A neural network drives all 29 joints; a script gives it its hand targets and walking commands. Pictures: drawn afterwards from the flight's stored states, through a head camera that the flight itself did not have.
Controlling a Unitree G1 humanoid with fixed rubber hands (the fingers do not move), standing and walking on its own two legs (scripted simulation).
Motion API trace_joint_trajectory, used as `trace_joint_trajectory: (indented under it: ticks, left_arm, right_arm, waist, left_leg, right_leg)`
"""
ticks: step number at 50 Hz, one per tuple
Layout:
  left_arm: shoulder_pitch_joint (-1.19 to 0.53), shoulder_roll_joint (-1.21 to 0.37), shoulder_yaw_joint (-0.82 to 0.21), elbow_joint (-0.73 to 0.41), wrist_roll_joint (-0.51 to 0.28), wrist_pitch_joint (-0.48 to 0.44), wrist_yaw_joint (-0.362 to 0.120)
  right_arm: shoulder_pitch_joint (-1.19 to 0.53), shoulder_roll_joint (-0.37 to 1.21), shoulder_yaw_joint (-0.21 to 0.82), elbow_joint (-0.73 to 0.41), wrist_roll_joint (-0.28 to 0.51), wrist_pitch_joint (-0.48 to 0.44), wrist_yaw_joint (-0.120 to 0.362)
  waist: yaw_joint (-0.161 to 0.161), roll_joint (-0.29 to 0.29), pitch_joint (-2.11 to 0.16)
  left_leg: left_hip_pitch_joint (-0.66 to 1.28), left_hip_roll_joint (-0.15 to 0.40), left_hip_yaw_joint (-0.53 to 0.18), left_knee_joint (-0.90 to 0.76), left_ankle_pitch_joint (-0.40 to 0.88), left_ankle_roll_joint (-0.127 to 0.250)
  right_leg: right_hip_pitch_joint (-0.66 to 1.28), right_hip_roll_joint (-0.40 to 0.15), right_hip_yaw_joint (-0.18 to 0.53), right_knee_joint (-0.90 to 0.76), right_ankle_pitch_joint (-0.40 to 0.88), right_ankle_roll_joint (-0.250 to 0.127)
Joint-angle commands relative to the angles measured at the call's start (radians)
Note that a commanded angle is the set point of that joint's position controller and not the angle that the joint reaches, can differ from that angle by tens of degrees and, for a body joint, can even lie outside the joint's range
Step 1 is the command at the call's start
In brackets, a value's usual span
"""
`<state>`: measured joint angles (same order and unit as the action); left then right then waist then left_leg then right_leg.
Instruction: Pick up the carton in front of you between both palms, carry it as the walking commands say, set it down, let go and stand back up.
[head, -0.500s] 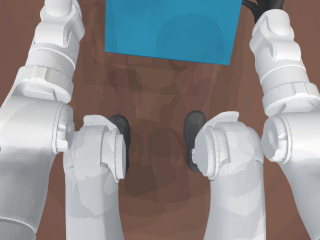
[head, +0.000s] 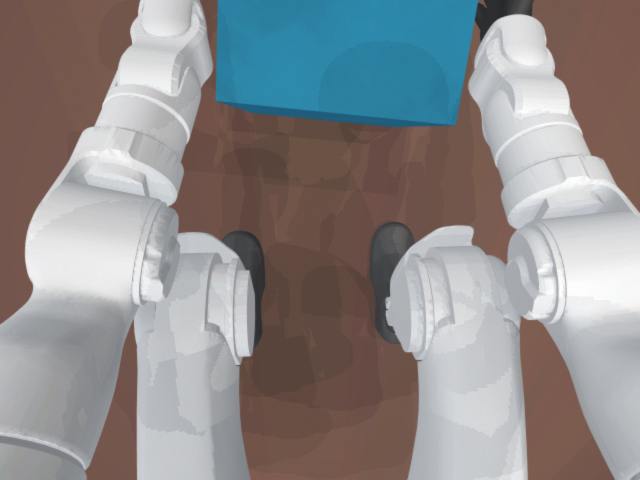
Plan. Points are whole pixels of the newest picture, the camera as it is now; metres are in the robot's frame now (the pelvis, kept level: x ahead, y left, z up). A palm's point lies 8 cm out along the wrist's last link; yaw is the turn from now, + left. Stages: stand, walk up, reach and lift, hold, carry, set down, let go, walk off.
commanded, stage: reach and lift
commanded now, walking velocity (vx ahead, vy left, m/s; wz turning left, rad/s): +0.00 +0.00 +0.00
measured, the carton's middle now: (338, 23) +0.53 -0.02 -0.25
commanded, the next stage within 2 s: none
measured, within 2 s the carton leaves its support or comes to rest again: leaves its support in 0.20 s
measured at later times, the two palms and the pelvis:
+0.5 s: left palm out of the picture +0.52 +0.13 -0.06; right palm out of the picture +0.50 -0.17 -0.06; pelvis +0.00 +0.00 +0.02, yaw +1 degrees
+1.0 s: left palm out of the picture +0.48 +0.14 +0.10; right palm out of the picture +0.47 -0.16 +0.10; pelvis +0.02 +0.00 +0.15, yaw +1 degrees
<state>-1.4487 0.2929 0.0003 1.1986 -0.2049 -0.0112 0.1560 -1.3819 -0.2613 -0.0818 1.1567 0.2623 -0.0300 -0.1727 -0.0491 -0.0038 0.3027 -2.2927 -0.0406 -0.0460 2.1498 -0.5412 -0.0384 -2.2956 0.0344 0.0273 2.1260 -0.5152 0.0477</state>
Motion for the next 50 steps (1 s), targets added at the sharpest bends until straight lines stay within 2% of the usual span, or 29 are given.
trace_joint_trajectory:
  ticks: [1,3,7,10,14,17,19,22,25,28,33,38,50]
  left_arm:
    - [-0.449,-0.526,-0.126,-0.119,0.016,0.003,-0.129]
    - [-0.488,-0.715,-0.118,-0.128,0.058,0.029,-0.184]
    - [-0.490,-0.889,-0.096,-0.200,0.078,0.066,-0.245]
    - [-0.515,-1.006,-0.146,-0.299,0.039,0.083,-0.258]
    - [-0.518,-1.129,-0.233,-0.485,0.000,0.120,-0.250]
    - [-0.473,-1.188,-0.265,-0.592,0.020,0.163,-0.244]
    - [-0.424,-1.223,-0.261,-0.619,0.051,0.199,-0.248]
    - [-0.335,-1.260,-0.210,-0.541,0.107,0.252,-0.265]
    - [-0.279,-1.278,-0.106,-0.430,0.189,0.285,-0.288]
    - [-0.272,-1.280,-0.031,-0.379,0.247,0.296,-0.299]
    - [-0.256,-1.296,0.022,-0.353,0.292,0.303,-0.311]
    - [-0.209,-1.332,0.003,-0.384,0.295,0.315,-0.322]
    - [-0.033,-1.415,-0.182,-0.521,0.215,0.327,-0.327]
  right_arm:
    - [-0.473,0.515,0.152,-0.144,-0.018,0.001,0.144]
    - [-0.556,0.692,0.152,-0.181,-0.056,0.031,0.206]
    - [-0.603,0.856,0.149,-0.255,-0.080,0.078,0.274]
    - [-0.609,0.947,0.193,-0.353,-0.051,0.099,0.288]
    - [-0.577,1.072,0.258,-0.499,-0.024,0.141,0.285]
    - [-0.535,1.134,0.294,-0.609,-0.045,0.189,0.285]
    - [-0.495,1.163,0.299,-0.643,-0.075,0.225,0.295]
    - [-0.419,1.199,0.267,-0.574,-0.135,0.280,0.316]
    - [-0.368,1.222,0.174,-0.468,-0.219,0.316,0.336]
    - [-0.358,1.226,0.107,-0.422,-0.281,0.328,0.346]
    - [-0.341,1.252,0.064,-0.391,-0.324,0.337,0.359]
    - [-0.289,1.295,0.092,-0.407,-0.322,0.349,0.371]
    - [-0.095,1.371,0.266,-0.523,-0.252,0.361,0.369]
  waist:
    - [-0.002,0.064,-1.113]
    - [0.000,0.075,-1.088]
    - [-0.004,0.055,-1.134]
    - [-0.020,0.057,-1.311]
    - [-0.027,0.061,-1.631]
    - [-0.022,0.058,-1.758]
    - [-0.017,0.058,-1.738]
    - [-0.010,0.057,-1.548]
    - [-0.007,0.050,-1.355]
    - [-0.009,0.038,-1.312]
    - [-0.004,0.031,-1.344]
    - [0.005,0.023,-1.425]
    - [0.008,0.027,-1.467]
  left_leg:
    - [0.548,-0.052,0.062,-0.150,0.209,0.022]
    - [0.531,-0.072,0.068,-0.135,0.190,0.023]
    - [0.517,-0.095,0.096,-0.116,0.234,0.032]
    - [0.597,-0.102,0.108,-0.096,0.332,0.031]
    - [0.751,-0.115,0.126,-0.104,0.439,0.015]
    - [0.807,-0.128,0.138,-0.140,0.429,0.012]
    - [0.799,-0.135,0.141,-0.178,0.370,0.013]
    - [0.715,-0.138,0.137,-0.257,0.219,0.016]
    - [0.614,-0.139,0.133,-0.333,0.089,0.021]
    - [0.602,-0.142,0.127,-0.392,0.053,0.029]
    - [0.669,-0.146,0.124,-0.481,0.050,0.030]
    - [0.774,-0.147,0.124,-0.553,0.098,0.024]
    - [1.020,-0.148,0.095,-0.713,0.221,0.009]
  right_leg:
    - [0.527,0.054,-0.076,-0.130,0.225,-0.005]
    - [0.509,0.067,-0.084,-0.115,0.206,-0.004]
    - [0.514,0.089,-0.106,-0.096,0.241,-0.013]
    - [0.601,0.093,-0.118,-0.080,0.352,-0.017]
    - [0.757,0.103,-0.137,-0.088,0.471,-0.011]
    - [0.801,0.115,-0.146,-0.123,0.452,-0.003]
    - [0.778,0.121,-0.149,-0.160,0.384,-0.003]
    - [0.688,0.123,-0.145,-0.234,0.230,-0.007]
    - [0.618,0.124,-0.138,-0.311,0.107,-0.014]
    - [0.618,0.128,-0.130,-0.372,0.069,-0.019]
    - [0.680,0.131,-0.124,-0.457,0.059,-0.020]
    - [0.783,0.133,-0.122,-0.529,0.103,-0.015]
    - [1.044,0.138,-0.094,-0.684,0.226,-0.010]
